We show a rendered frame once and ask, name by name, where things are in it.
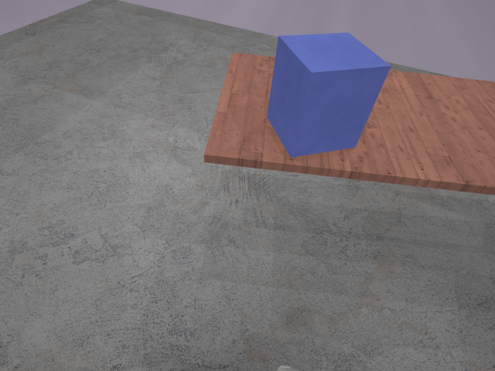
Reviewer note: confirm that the table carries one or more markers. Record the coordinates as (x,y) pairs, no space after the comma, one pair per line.
(424,130)

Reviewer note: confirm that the carton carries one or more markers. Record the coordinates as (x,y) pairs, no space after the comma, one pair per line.
(323,89)

